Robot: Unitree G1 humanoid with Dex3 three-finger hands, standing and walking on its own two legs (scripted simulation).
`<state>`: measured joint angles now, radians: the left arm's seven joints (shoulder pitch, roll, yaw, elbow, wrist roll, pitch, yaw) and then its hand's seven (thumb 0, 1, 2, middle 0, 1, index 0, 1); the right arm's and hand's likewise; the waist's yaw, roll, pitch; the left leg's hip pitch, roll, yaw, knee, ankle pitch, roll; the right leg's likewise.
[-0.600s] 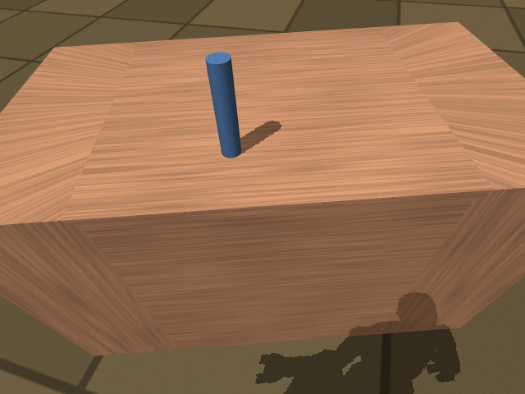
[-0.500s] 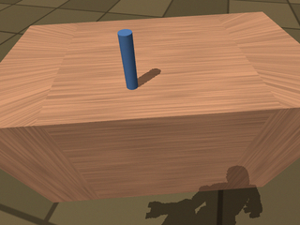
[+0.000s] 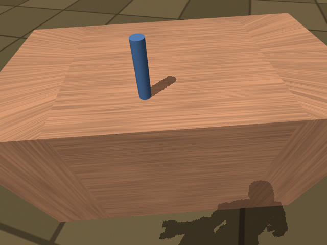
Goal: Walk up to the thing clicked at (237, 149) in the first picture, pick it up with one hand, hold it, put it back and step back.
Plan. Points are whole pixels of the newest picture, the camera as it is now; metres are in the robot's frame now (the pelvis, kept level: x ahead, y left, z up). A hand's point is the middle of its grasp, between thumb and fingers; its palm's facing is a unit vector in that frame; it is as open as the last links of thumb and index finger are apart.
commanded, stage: stand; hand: left
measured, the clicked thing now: (141, 70) +0.57 +0.10 +0.12
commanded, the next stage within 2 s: walk up in 0.52 s
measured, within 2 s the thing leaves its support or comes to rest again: neither
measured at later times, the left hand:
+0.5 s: hand out of the picture +0.07 +0.25 -0.16, palm faces -0.01 -0.94 -0.34, open 7.3 cm
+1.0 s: hand out of the picture +0.11 +0.12 -0.17, palm faces -0.01 -0.94 -0.34, open 7.3 cm
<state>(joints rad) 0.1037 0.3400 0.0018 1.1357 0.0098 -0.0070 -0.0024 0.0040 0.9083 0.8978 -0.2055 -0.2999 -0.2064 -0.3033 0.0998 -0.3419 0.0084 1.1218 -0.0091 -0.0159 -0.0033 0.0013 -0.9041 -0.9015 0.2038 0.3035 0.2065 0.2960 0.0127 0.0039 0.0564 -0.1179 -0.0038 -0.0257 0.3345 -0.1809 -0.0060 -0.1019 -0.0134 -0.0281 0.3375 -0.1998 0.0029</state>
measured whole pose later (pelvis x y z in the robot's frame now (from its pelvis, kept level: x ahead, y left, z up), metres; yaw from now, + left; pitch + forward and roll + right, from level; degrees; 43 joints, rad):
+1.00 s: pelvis +0.05 -0.14 -0.03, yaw +0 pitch -2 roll +0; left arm 0.24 0.37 0.09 0.86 0.05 0.05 -0.07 0.00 0.91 0.90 -0.20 -0.30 -0.21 -0.30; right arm 0.28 -0.46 -0.09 0.96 -0.01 -0.02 -0.06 0.01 -0.91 -0.90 0.20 0.30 0.20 0.30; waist 0.02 0.00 0.12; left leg -0.42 0.02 -0.07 1.15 -0.54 0.02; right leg -0.31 -0.03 -0.01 0.69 -0.34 0.00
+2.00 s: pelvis +0.07 -0.15 -0.03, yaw +7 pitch -4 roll -1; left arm 0.20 0.38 0.03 0.95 0.00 -0.02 0.02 0.00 0.91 0.90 -0.21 -0.30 -0.21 -0.30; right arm 0.12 -0.35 -0.03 0.94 0.00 0.03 0.00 0.00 -0.90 -0.90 0.21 0.30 0.21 0.30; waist 0.02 0.02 0.13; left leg -0.31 0.04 -0.07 0.75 -0.37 -0.03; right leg -0.26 -0.02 -0.02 0.71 -0.37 0.01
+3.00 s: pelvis +0.07 -0.14 +0.00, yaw +5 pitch -2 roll +0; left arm 0.10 0.35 0.01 1.15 0.01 -0.01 -0.01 0.00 0.91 0.90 -0.21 -0.30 -0.21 -0.30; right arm 0.07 -0.35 -0.02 1.14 -0.01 0.00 0.02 0.00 -0.90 -0.90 0.20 0.30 0.21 0.30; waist 0.01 0.00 0.06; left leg -0.17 0.02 -0.03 0.37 -0.16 -0.03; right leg -0.15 -0.04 0.02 0.36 -0.17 0.05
